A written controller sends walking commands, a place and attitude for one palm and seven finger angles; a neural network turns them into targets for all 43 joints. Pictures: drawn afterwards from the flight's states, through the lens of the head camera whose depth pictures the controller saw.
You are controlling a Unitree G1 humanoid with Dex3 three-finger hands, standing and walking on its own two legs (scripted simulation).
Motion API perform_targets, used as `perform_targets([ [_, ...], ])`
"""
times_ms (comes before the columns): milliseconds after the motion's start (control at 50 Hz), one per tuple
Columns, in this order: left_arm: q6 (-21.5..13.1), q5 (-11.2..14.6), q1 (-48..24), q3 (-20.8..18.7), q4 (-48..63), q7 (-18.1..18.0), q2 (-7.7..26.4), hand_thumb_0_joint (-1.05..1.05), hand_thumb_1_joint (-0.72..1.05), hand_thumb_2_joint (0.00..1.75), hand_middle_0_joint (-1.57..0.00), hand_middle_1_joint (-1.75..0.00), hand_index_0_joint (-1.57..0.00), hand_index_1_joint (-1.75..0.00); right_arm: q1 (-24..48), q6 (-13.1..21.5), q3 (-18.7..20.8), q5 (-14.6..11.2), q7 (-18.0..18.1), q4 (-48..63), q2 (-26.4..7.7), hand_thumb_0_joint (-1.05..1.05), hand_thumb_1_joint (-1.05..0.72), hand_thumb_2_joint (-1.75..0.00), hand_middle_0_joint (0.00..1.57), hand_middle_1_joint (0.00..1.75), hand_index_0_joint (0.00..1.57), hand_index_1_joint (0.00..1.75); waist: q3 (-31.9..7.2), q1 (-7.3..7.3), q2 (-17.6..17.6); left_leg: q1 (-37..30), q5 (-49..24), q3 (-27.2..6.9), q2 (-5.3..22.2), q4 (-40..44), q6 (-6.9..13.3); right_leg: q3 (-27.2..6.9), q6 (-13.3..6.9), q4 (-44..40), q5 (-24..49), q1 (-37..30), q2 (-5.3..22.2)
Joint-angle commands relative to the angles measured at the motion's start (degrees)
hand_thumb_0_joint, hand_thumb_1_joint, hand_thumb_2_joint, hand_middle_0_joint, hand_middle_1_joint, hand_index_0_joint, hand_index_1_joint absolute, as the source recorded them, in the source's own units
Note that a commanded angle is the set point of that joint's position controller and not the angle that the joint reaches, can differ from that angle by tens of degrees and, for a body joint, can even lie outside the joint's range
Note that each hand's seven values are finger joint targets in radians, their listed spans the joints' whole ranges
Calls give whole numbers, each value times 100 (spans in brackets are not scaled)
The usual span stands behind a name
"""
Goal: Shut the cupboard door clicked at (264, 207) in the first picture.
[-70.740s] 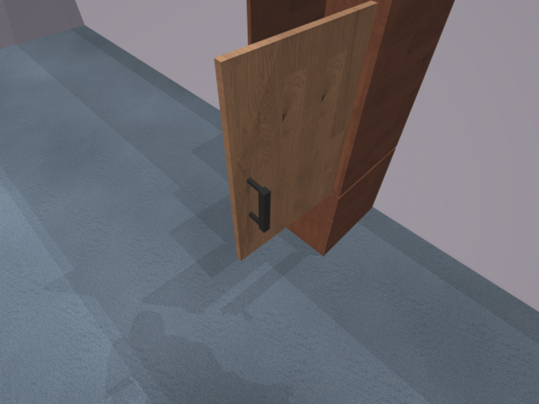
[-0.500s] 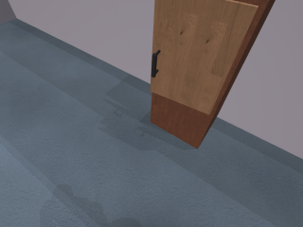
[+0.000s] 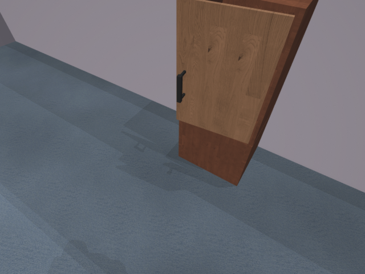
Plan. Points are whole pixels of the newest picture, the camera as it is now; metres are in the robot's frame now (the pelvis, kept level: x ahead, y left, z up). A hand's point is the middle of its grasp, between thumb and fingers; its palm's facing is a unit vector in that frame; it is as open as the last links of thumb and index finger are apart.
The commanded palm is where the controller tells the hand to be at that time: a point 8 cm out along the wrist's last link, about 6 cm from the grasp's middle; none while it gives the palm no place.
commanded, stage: let the arm hang, fingers relaxed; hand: left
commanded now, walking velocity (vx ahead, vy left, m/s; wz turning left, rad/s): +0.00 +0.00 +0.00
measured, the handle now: (181, 86) +0.90 +0.05 -0.11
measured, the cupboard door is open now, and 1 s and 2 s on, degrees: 7 7 7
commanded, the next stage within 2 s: look to check the result in 0.08 s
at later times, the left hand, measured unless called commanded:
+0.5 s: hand out of the picture +0.06 +0.21 -0.17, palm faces +0.00 -0.96 -0.28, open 7.4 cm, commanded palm none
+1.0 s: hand out of the picture +0.08 +0.19 -0.17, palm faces +0.08 -0.96 -0.26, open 7.4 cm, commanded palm none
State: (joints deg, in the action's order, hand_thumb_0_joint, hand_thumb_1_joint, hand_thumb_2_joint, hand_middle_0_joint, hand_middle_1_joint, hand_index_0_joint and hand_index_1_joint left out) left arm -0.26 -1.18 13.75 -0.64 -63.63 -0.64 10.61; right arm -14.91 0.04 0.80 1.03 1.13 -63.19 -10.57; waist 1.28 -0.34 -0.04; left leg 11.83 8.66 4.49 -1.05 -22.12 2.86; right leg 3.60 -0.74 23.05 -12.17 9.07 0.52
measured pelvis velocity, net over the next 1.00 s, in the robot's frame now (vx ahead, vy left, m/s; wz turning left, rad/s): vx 0.05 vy -0.02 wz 0.07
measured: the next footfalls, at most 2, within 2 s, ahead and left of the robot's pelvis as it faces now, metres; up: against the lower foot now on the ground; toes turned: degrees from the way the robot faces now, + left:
right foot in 1.54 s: +0.12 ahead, -0.12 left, +0.00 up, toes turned +25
left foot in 1.86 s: -0.01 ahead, +0.12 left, +0.00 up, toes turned +42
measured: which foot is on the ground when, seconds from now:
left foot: down 0.00-1.00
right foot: down 0.00-1.00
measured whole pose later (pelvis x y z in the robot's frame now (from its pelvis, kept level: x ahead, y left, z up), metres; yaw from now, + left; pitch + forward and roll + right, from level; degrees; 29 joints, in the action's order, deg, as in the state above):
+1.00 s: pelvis +0.05 -0.02 +0.00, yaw +4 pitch -2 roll +0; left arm 0.7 -0.7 10.2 -1.6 -62.1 -1.5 12.4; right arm -11.8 -1.5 0.8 0.8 1.1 -62.6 -12.7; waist 3.5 -0.7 -0.5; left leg 11.7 14.1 0.8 -0.9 -28.0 0.6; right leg 7.8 -2.1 24.4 -17.8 5.2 0.3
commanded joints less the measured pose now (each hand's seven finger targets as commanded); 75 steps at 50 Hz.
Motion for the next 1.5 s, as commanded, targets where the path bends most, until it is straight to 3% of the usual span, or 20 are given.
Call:
perform_targets([
  [0, -70, 25, 209, -176, 118, -68, 900, 0, 90, 90, -20, -30, -20, -30, -107, 83, 115, -9, 53, 189, -912, 0, -90, -90, 20, 30, 20, 30, 307, 12, -120, 75, 607, -954, 740, 752, -37, -669, -225, -563, -129, 224, 547],
  [140, -117, 36, 42, -183, 109, -65, 1088, 0, 90, 90, -20, -30, -20, -30, 98, 111, 112, -35, 52, 199, -1091, 0, -90, -90, 20, 30, 20, 30, 47, 8, -26, -307, -278, -870, 767, 556, -38, -686, -232, -663, 332, 11, 614],
  [600, -130, 55, -238, -161, 39, -72, 1327, 0, 90, 90, -20, -30, -20, -30, 524, 97, 70, -32, 47, 127, -1355, 0, -90, -90, 20, 30, 20, 30, -57, 0, -14, -700, -875, -831, 823, 577, -88, -640, -197, -800, 1020, -326, 708],
  [800, -119, 66, -220, -180, 71, -91, 1287, 0, 90, 90, -20, -30, -20, -30, 458, 92, 50, -32, 63, 123, -1271, 0, -90, -90, 20, 30, 20, 30, -67, 2, -46, -648, -1164, -835, 792, 471, -114, -553, -202, -696, 1417, -519, 739],
  [860, 2, 77, 55, -174, 70, -155, 944, 0, 90, 90, -20, -30, -20, -30, 216, -14, -6, -27, 51, 141, -828, 0, -90, -90, 20, 30, 20, 30, -46, 29, -2, -326, -1412, -771, 715, 129, -190, -321, -138, -291, 1573, -575, 848],
  [940, 75, 47, 203, -351, 296, -192, 1194, 0, 90, 90, -20, -30, -20, -30, 195, -132, 108, -32, 25, 374, -816, 0, -90, -90, 20, 30, 20, 30, -69, 130, 502, 525, -795, -541, 382, -907, -290, -474, -543, -110, 2035, -856, 1414],
  [980, 77, 19, 295, -417, 438, -206, 1231, 0, 90, 90, -20, -30, -20, -30, 383, -208, 201, -5, 21, 592, -767, 0, -90, -90, 20, 30, 20, 30, 69, 235, 833, 1194, 1497, -351, 277, -2320, -370, -724, -1083, -197, 2877, -923, 2075],
  [1000, 78, -28, 260, -441, 527, -216, 1235, 0, 90, 90, -20, -30, -20, -30, 472, -242, 250, -10, 14, 700, -750, 0, -90, -90, 20, 30, 20, 30, 187, 245, 822, 1447, 2077, -374, 345, -3047, -369, -782, -1278, -251, 2993, -760, 2340],
  [1040, 78, -69, -29, -487, 765, -228, 1234, 0, 90, 90, -20, -30, -20, -30, 480, -277, 281, -39, -41, 862, -677, 0, -90, -90, 20, 30, 20, 30, 403, 83, 582, 1519, 2296, -492, 564, -3386, -387, -492, -1240, -140, 2873, -378, 2405],
  [1120, 82, -42, -211, -553, 1003, -172, 1329, 0, 90, 90, -20, -30, -20, -30, 93, -275, 286, -7, -149, 948, -529, 0, -90, -90, 20, 30, 20, 30, 214, -143, 546, 606, 1035, 82, 482, -1800, -414, 382, -585, 614, 2182, 94, 1990],
  [1140, 96, -21, -200, -548, 1038, -143, 1259, 0, 90, 90, -20, -30, -20, -30, -176, -254, 323, 18, -172, 932, -637, 0, -90, -90, 20, 30, 20, 30, 97, -258, 241, 53, 441, 50, 419, -1217, -336, 632, -319, 1218, 1816, 412, 1779],
  [1160, 150, 29, -59, -535, 1133, -115, 1098, 0, 90, 90, -20, -30, -20, -30, -519, -211, 416, 62, -170, 928, -1004, 0, -90, -90, 20, 30, 20, 30, -88, -375, -979, -380, -988, -1172, 1042, -447, 56, 881, 104, 2282, 527, 1152, 1214],
  [1180, 176, 59, -254, -458, 1393, -106, 789, 0, 90, 90, -20, -30, -20, -30, -794, -188, 551, 99, -118, 941, -1542, 0, -90, -90, 20, 30, 20, 30, -69, -493, -2215, -376, -1990, -3118, 2257, 333, 861, 660, 408, 3561, -2657, 1948, 450],
  [1200, 216, -4, -488, -449, 1567, -123, 853, 0, 90, 90, -20, -30, -20, -30, -885, -201, 581, 103, -78, 897, -1672, 0, -90, -90, 20, 30, 20, 30, -203, -554, -1400, 98, -139, -3422, 2352, 649, 1044, -87, 262, 4192, -2713, 1845, 383],
  [1220, 235, -10, -637, -488, 1549, -117, 758, 0, 90, 90, -20, -30, -20, -30, -603, -183, 580, 112, -42, 1010, -1605, 0, -90, -90, 20, 30, 20, 30, -124, -411, -1415, 393, 949, -3392, 2085, 762, 899, -318, 225, 4387, -2254, 2077, 434],
  [1240, 213, -18, -692, -492, 1547, -87, 832, 0, 90, 90, -20, -30, -20, -30, -308, -156, 519, 108, -23, 1122, -1414, 0, -90, -90, 20, 30, 20, 30, -14, -319, -1027, 661, 1303, -3264, 1911, 768, 816, -464, 213, 4391, -1809, 2087, 482],
  [1300, 169, -3, -443, -480, 1472, -30, 710, 0, 90, 90, -20, -30, -20, -30, 41, -118, 480, 115, 14, 1258, -1347, 0, -90, -90, 20, 30, 20, 30, -199, -133, -673, 403, 594, -2674, 1491, 539, 700, -427, 291, 3661, -1425, 1952, 340],
  [1420, 167, 21, -203, -441, 1574, -67, 673, 0, 90, 90, -20, -30, -20, -30, 154, -211, 561, 112, -33, 1383, -1411, 0, -90, -90, 20, 30, 20, 30, -444, -84, -832, 485, 153, -2687, 1197, 349, 616, -282, 286, 2139, -1329, 1091, -15],
  [1460, 130, 24, 271, -478, 1507, -79, 783, 0, 90, 90, -20, -30, -20, -30, 427, -243, 577, 78, -56, 1509, -1349, 0, -90, -90, 20, 30, 20, 30, -547, 155, -810, 927, 267, -2481, 848, 75, 380, -171, 265, 982, -744, 197, -118],
  [1480, 101, 0, 523, -535, 1471, -104, 969, 0, 90, 90, -20, -30, -20, -30, 549, -263, 570, 30, -77, 1589, -1185, 0, -90, -90, 20, 30, 20, 30, -494, 293, -450, 1534, 773, -2244, 524, -300, 121, -380, 178, 116, -543, -456, 146],
])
